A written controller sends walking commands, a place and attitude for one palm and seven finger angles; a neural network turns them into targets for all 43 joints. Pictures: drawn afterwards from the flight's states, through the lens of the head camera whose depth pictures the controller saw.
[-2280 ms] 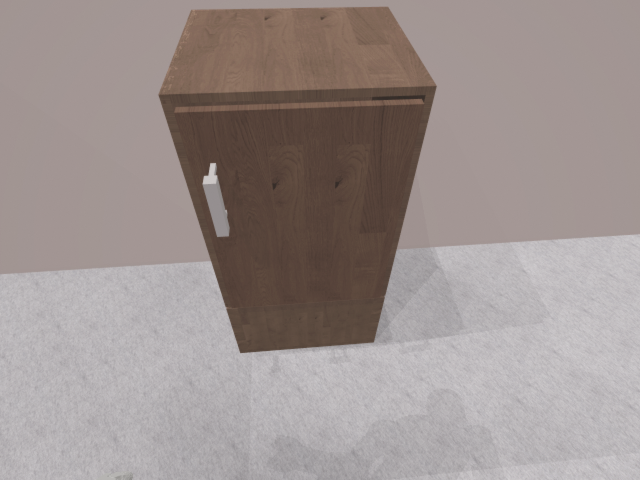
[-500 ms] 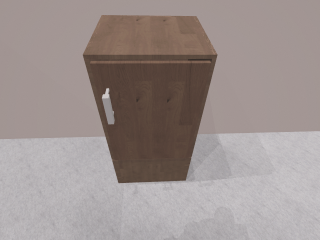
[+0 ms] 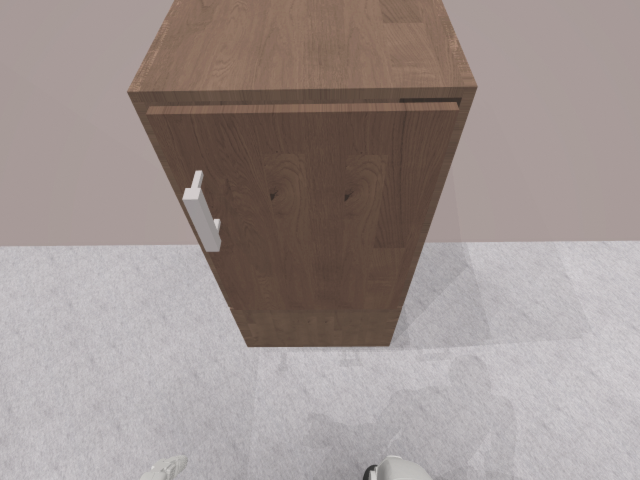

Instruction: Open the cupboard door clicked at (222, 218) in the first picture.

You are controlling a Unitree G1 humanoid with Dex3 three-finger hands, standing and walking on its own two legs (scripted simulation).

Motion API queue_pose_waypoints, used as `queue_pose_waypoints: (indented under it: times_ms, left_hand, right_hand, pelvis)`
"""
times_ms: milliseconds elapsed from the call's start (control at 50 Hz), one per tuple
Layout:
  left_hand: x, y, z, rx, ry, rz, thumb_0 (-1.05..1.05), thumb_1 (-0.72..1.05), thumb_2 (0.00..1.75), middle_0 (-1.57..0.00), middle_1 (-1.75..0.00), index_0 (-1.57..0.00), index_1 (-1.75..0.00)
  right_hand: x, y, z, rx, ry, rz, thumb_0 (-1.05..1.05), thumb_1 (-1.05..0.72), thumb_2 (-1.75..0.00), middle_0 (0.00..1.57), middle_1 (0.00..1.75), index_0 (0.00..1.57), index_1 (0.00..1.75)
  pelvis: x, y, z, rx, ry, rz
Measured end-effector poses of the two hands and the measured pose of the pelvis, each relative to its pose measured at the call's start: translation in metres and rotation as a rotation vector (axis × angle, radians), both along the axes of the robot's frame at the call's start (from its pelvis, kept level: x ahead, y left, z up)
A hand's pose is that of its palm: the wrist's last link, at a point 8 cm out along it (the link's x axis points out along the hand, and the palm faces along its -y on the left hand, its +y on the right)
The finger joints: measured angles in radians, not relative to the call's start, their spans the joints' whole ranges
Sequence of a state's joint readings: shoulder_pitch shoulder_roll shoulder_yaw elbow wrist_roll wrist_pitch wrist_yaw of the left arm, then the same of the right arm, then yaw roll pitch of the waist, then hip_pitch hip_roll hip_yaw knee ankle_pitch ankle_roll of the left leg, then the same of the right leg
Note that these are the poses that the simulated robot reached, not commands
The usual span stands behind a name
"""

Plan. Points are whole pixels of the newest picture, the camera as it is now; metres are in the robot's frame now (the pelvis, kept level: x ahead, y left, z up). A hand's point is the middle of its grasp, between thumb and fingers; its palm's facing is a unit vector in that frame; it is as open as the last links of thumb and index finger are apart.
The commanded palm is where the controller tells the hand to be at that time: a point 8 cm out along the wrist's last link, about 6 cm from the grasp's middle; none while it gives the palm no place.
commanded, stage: come to a stop and stand still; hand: left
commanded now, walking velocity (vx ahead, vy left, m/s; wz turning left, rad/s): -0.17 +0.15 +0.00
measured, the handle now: (206, 212) +0.51 +0.20 -0.01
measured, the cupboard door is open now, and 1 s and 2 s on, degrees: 0 0 0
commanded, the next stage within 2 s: look again from close up in 1.24 s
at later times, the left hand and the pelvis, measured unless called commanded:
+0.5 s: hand out of the picture -0.04 +0.25 -0.16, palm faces +0.09 -0.98 -0.19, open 7.4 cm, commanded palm none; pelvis -0.04 +0.05 +0.02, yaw +1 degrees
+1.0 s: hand out of the picture -0.04 +0.17 -0.16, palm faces +0.04 -0.98 -0.21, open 7.2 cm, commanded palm none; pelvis -0.05 +0.00 +0.02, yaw +0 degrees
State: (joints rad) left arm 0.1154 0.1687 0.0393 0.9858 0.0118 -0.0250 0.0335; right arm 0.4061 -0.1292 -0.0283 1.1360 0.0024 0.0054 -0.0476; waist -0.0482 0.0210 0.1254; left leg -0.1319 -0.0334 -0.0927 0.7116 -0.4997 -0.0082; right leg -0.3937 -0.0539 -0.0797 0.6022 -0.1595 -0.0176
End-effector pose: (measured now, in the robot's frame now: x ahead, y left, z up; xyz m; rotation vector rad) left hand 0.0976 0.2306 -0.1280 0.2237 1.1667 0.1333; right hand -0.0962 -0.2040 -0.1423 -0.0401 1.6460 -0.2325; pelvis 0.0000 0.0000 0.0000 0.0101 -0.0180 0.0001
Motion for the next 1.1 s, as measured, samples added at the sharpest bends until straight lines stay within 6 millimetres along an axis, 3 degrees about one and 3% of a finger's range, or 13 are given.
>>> queue_pose_waypoints:
  times_ms: [60, 120, 200, 280, 340, 440, 540, 600, 680, 820, 960, 1100]
  left_hand:
    - [0.01, -0.005, 0.007, 0.008, -0.043, 0.009, 0.0, 0.91, 0.9, -0.2, -0.3, -0.2, -0.3]
    - [0.006, -0.005, 0.01, 0.007, -0.055, 0.02, 0.0, 0.91, 0.9, -0.2, -0.3, -0.2, -0.3]
    - [-0.013, 0.004, 0.008, -0.004, -0.048, 0.035, 0.0, 0.9, 0.9, -0.2, -0.3, -0.2, -0.3]
    - [-0.043, 0.024, -0.001, -0.02, -0.026, 0.062, 0.0, 0.9, 0.9, -0.2, -0.3, -0.2, -0.3]
    - [-0.068, 0.043, -0.014, -0.039, 0.012, 0.088, 0.0, 0.9, 0.9, -0.2, -0.3, -0.2, -0.3]
    - [-0.114, 0.063, -0.007, -0.055, 0.11, 0.132, 0.01, 0.91, 0.9, -0.2, -0.3, -0.2, -0.3]
    - [-0.159, 0.067, -0.002, -0.058, 0.23, 0.146, 0.01, 0.91, 0.9, -0.19, -0.3, -0.2, -0.3]
    - [-0.175, 0.063, 0.0, -0.058, 0.309, 0.134, 0.01, 0.91, 0.9, -0.19, -0.3, -0.2, -0.3]
    - [-0.174, 0.047, 0.0, -0.062, 0.342, 0.112, 0.01, 0.91, 0.9, -0.19, -0.3, -0.2, -0.3]
    - [-0.143, 0.008, 0.0, -0.057, 0.233, 0.082, 0.01, 0.91, 0.9, -0.19, -0.3, -0.2, -0.3]
    - [-0.138, -0.006, 0.003, -0.038, 0.191, 0.085, 0.02, 0.95, 0.9, -0.2, -0.3, -0.2, -0.3]
    - [-0.154, -0.02, 0.003, -0.056, 0.206, 0.11, 0.01, 0.93, 0.9, -0.2, -0.3, -0.2, -0.3]
  right_hand:
    - [0.034, -0.02, -0.005, -0.033, -0.071, 0.026, 0.0, -0.9, -0.9, 0.2, 0.3, 0.21, 0.3]
    - [0.072, -0.034, -0.005, -0.06, -0.171, 0.069, 0.0, -0.91, -0.9, 0.2, 0.3, 0.2, 0.3]
    - [0.114, -0.038, 0.003, -0.084, -0.313, 0.124, 0.0, -0.91, -0.9, 0.2, 0.3, 0.2, 0.3]
    - [0.132, -0.026, 0.014, -0.105, -0.418, 0.166, 0.0, -0.91, -0.9, 0.19, 0.3, 0.2, 0.3]
    - [0.123, -0.01, 0.019, -0.124, -0.456, 0.177, 0.0, -0.91, -0.9, 0.19, 0.3, 0.2, 0.3]
    - [0.084, 0.017, 0.035, -0.11, -0.369, 0.188, 0.0, -0.91, -0.9, 0.2, 0.3, 0.2, 0.3]
    - [0.055, 0.033, 0.039, -0.09, -0.29, 0.15, 0.0, -0.9, -0.9, 0.2, 0.3, 0.21, 0.3]
    - [0.039, 0.036, 0.038, -0.087, -0.255, 0.113, 0.0, -0.9, -0.9, 0.2, 0.3, 0.21, 0.3]
    - [0.015, 0.033, 0.032, -0.071, -0.191, 0.076, 0.0, -0.9, -0.9, 0.2, 0.3, 0.21, 0.3]
    - [-0.011, 0.017, 0.011, -0.014, -0.118, 0.036, 0.0, -0.9, -0.9, 0.2, 0.3, 0.21, 0.3]
    - [-0.001, 0.008, 0.008, 0.019, -0.15, 0.053, 0.0, -0.91, -0.9, 0.2, 0.3, 0.2, 0.3]
    - [0.015, 0.0, 0.008, 0.022, -0.183, 0.084, 0.0, -0.91, -0.9, 0.2, 0.3, 0.2, 0.3]
  pelvis:
    - [-0.003, -0.002, 0.002, -0.002, -0.016, 0.019]
    - [-0.011, 0.0, 0.004, 0.003, -0.02, 0.024]
    - [-0.024, 0.007, 0.004, 0.006, -0.016, 0.024]
    - [-0.037, 0.021, 0.001, -0.003, -0.013, 0.016]
    - [-0.045, 0.035, -0.003, -0.019, -0.01, 0.011]
    - [-0.046, 0.046, 0.016, -0.036, -0.005, 0.019]
    - [-0.042, 0.05, 0.025, -0.032, 0.012, 0.004]
    - [-0.041, 0.048, 0.026, -0.026, 0.014, -0.005]
    - [-0.043, 0.042, 0.024, -0.019, 0.011, -0.009]
    - [-0.046, 0.02, 0.017, -0.009, -0.004, -0.009]
    - [-0.048, 0.003, 0.019, -0.007, -0.015, -0.005]
    - [-0.051, -0.006, 0.019, -0.011, -0.015, -0.002]
